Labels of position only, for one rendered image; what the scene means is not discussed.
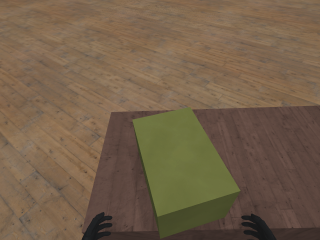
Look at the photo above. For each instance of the robot left hand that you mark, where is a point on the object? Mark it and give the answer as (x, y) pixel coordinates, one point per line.
(92, 230)

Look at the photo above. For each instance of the robot right hand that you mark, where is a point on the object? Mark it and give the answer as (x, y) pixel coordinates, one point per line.
(263, 231)

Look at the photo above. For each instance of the carton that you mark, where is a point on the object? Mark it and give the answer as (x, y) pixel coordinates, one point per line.
(187, 181)

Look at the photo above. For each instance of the pedestal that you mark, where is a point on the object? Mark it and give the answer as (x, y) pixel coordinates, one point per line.
(272, 153)

